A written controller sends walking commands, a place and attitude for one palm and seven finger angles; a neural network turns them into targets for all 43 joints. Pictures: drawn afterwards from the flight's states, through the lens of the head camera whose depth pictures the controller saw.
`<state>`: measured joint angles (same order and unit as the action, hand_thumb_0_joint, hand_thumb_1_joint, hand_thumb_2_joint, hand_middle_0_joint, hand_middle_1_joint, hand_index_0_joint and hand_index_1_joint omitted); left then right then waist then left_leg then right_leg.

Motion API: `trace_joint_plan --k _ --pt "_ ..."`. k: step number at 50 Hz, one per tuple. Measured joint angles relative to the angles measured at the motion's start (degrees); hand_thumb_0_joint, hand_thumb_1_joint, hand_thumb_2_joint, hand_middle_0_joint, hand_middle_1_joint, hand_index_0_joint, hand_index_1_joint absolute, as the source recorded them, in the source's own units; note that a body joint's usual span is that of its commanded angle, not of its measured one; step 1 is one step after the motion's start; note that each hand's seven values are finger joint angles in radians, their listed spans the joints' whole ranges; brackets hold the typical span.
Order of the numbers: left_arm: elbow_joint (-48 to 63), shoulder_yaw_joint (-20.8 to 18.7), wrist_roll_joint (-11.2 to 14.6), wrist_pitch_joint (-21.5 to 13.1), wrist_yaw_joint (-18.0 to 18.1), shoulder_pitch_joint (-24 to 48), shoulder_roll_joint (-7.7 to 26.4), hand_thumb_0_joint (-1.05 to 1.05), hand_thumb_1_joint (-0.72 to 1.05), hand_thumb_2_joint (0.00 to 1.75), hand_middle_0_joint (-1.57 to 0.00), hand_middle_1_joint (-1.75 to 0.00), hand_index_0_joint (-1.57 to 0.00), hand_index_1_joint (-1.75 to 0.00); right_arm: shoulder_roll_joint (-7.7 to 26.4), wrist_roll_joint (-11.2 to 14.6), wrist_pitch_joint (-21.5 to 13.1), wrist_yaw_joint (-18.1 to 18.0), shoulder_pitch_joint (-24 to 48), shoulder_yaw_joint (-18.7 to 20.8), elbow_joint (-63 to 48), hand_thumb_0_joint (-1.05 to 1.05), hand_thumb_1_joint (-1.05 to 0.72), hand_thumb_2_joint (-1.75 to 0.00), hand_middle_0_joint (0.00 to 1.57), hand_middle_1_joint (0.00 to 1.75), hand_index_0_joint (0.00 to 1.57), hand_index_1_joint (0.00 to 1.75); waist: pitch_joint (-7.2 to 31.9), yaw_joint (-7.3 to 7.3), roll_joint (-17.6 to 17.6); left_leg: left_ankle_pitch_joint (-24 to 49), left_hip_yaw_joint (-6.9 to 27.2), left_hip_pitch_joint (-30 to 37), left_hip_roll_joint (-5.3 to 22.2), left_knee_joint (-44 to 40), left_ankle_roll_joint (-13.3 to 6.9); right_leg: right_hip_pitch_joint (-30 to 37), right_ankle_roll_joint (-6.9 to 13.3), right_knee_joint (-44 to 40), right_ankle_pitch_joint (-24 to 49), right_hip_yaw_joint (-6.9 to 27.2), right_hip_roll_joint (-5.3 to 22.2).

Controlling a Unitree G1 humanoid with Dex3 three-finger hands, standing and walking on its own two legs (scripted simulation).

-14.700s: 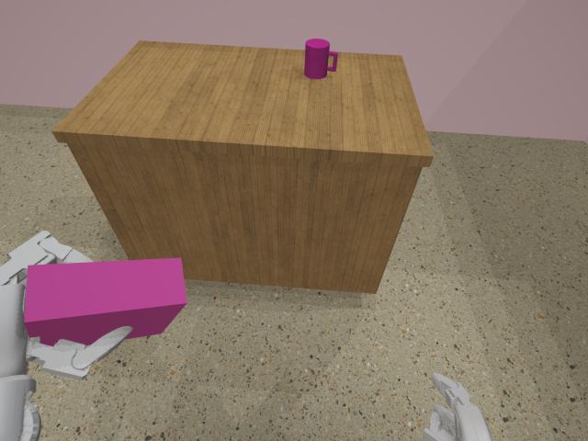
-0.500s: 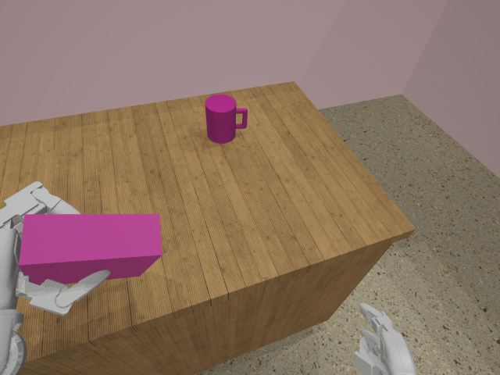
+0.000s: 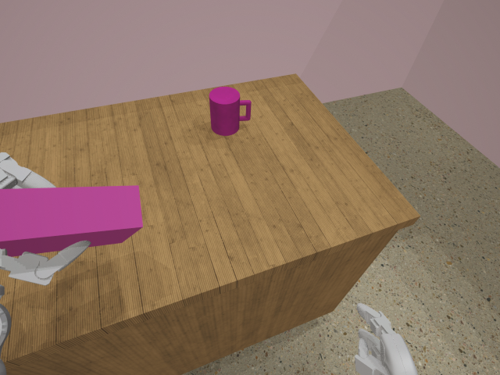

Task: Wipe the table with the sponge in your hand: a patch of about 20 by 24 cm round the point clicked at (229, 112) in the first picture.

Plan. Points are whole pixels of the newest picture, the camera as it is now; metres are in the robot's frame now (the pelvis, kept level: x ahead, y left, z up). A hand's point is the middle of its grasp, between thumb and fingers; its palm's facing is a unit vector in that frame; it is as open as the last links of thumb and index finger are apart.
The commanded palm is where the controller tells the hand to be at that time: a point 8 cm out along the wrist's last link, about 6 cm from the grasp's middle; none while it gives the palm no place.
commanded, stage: look again from close up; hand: left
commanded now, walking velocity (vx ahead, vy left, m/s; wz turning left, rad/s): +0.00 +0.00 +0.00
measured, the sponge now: (93, 220) +0.26 +0.23 +0.15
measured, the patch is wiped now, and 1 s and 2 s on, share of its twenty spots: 0.00 0.00 0.00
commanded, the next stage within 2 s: come to a stop and stand still in 0.08 s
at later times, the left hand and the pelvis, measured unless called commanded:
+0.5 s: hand (77, 249) +0.22 +0.23 +0.15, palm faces +0.30 -0.86 -0.40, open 9.5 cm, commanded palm +0.16 +0.28 +0.18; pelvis +0.00 +0.00 +0.00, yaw +0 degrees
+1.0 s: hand (70, 241) +0.22 +0.24 +0.16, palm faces +0.37 -0.86 -0.36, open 9.5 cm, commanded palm +0.16 +0.27 +0.18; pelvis +0.01 -0.01 +0.00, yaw +1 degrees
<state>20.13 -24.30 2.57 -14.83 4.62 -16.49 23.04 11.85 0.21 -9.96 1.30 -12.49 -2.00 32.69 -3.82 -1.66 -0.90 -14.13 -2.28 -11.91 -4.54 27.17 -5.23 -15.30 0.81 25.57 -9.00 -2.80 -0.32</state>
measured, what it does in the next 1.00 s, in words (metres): stands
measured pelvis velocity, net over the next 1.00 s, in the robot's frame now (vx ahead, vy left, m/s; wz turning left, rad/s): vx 0.01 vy -0.01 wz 0.02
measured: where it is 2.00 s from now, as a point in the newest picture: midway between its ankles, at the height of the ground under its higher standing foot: outside the picture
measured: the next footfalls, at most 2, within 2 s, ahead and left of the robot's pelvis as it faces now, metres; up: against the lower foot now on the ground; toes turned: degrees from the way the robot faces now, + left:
none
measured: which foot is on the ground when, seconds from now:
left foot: down 0.00-1.00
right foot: down 0.00-1.00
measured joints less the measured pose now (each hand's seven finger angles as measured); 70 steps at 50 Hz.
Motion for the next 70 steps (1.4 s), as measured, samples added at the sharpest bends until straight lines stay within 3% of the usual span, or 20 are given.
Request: trace_joint_plan --k 3,7,11,12,13,15,18,21,24,30,36,45,70 --pt "3.07 4.22 -0.43 -0.95 -0.74 -5.92 -2.26 -0.01 -0.44 1.03 -0.79 -1.39 -0.79 -1.39 -0.08 0.30 0.09 -0.27 -0.42 0.27 -0.04 0.01 -0.90 -0.90 0.21 0.30 0.21 0.30 0.39 0.92 0.00 -0.15 -0.32 0.46 -0.29 -0.13 -0.19 0.01 -0.29 0.77 -0.55 0.36 0.28" --pt "3.33 6.35 -1.05 -1.60 -1.73 -8.17 -1.19 -0.01 -0.44 1.03 -0.80 -1.38 -0.80 -1.38 -0.64 0.43 0.44 -1.64 -1.34 0.23 0.47 0.01 -0.90 -0.90 0.21 0.30 0.20 0.30 0.22 0.69 -1.03 -0.30 0.44 0.66 -0.28 0.27 -0.02 0.55 -0.08 0.93 -0.91 -0.40 0.33" --pt "2.26 4.39 -0.91 -1.40 -1.10 -5.74 0.07 -0.01 -0.45 1.03 -0.80 -1.38 -0.80 -1.38 -0.65 0.52 0.12 -2.21 -1.58 0.07 0.94 0.02 -0.90 -0.90 0.20 0.30 0.20 0.30 -0.46 -0.29 -1.59 -0.35 1.28 0.58 -0.05 0.75 0.30 1.07 0.29 0.55 -0.80 -1.29 0.15" --pt "2.10 3.12 -3.71 -1.25 -1.95 -2.62 1.75 -0.01 -0.45 1.03 -0.80 -1.38 -0.80 -1.38 -0.48 -0.53 -0.93 -2.36 -2.14 0.21 0.77 0.02 -0.90 -0.90 0.20 0.30 0.20 0.30 -0.87 -1.39 -1.60 -0.57 1.52 -0.18 0.21 1.67 0.38 0.75 0.39 0.71 -0.77 -1.60 -0.08" --pt "0.20 1.63 -4.87 -2.61 -2.81 1.67 4.09 -0.01 -0.45 1.03 -0.81 -1.38 -0.81 -1.37 -0.43 -0.89 -1.80 -2.29 -2.31 0.02 1.32 0.01 -0.90 -0.90 0.20 0.30 0.20 0.30 -0.95 -2.18 -1.92 -0.71 1.90 -1.20 0.29 2.49 0.47 0.06 0.62 1.04 -0.78 -2.05 -0.13" --pt "-3.25 -0.93 -3.19 -3.57 -2.48 7.09 5.52 -0.01 -0.45 1.03 -0.81 -1.38 -0.81 -1.37 -0.26 -0.93 -2.01 -1.53 -1.44 -0.55 2.12 0.02 -0.90 -0.90 0.20 0.30 0.20 0.30 -1.16 -2.87 -2.16 -0.44 1.74 -1.50 0.48 2.36 0.72 -0.30 0.97 0.80 -0.35 -1.92 -0.32" --pt "-1.46 -1.76 -0.18 -2.33 -0.51 5.07 1.61 -0.01 -0.45 1.03 -0.80 -1.38 -0.80 -1.38 0.32 -0.26 -1.97 -0.05 -0.23 -0.14 1.13 0.02 -0.90 -0.90 0.20 0.30 0.20 0.30 -0.87 -1.56 -0.76 -0.16 0.44 -0.89 0.39 1.53 0.60 -0.56 0.64 0.99 -0.03 -0.59 -0.27" --pt "2.00 2.03 0.08 -2.23 -0.29 -1.88 -2.05 -0.01 -0.44 1.03 -0.79 -1.39 -0.80 -1.39 0.47 0.22 -1.42 0.05 0.16 0.42 0.28 0.02 -0.90 -0.90 0.21 0.30 0.21 0.30 0.02 -0.08 0.54 -0.20 -0.56 -0.35 -0.06 0.75 0.14 -0.95 0.10 1.76 -0.56 0.49 0.11" --pt "2.70 5.49 -0.45 -2.19 -1.26 -6.99 -2.51 -0.01 -0.44 1.03 -0.80 -1.39 -0.80 -1.38 -0.21 0.45 -0.36 -1.01 -0.05 0.48 0.36 0.01 -0.90 -0.90 0.21 0.30 0.20 0.30 0.56 0.85 0.63 -0.26 -0.45 0.12 -0.24 0.30 0.15 -0.67 -0.01 1.90 -1.05 0.45 0.28" --pt "1.48 4.63 -0.67 -1.04 -1.20 -6.57 -0.32 -0.01 -0.45 1.03 -0.80 -1.38 -0.80 -1.38 -0.78 0.47 -0.11 -2.60 -1.17 -0.11 1.19 0.02 -0.90 -0.90 0.20 0.30 0.20 0.30 -0.15 -0.01 -0.73 -0.48 1.22 0.43 0.22 0.55 0.65 0.71 0.65 0.71 -1.11 -1.21 -0.12" --pt "4.18 3.36 0.04 -1.08 0.55 -4.59 -1.86 -0.01 -0.45 1.03 -0.80 -1.38 -0.80 -1.38 0.19 0.40 -1.13 -2.05 0.00 0.11 1.92 0.02 -0.90 -0.90 0.20 0.30 0.20 0.30 -0.73 -0.84 -0.70 -0.64 1.79 1.00 0.56 0.44 1.08 1.85 0.86 -0.45 -0.86 -1.76 -0.46" --pt "3.59 5.26 -0.29 0.11 0.54 -5.75 -2.37 -0.01 -0.45 1.03 -0.80 -1.39 -0.80 -1.38 -0.07 0.30 -0.01 -2.24 2.08 0.28 0.41 0.02 -0.90 -0.90 0.20 0.30 0.20 0.30 0.10 -0.26 -0.88 -0.28 1.36 1.49 0.88 -0.81 1.05 2.35 0.83 -2.08 -0.08 -1.26 -0.87" --pt "6.42 4.79 -0.82 2.01 0.68 -7.40 -1.57 -0.01 -0.45 1.03 -0.80 -1.39 -0.80 -1.38 -0.42 0.15 1.13 -2.65 0.48 0.10 0.60 0.02 -0.90 -0.90 0.21 0.30 0.20 0.30 -0.89 0.24 -1.09 0.24 1.23 1.92 0.38 -1.70 0.43 3.07 0.03 -3.51 0.79 -1.05 -0.41"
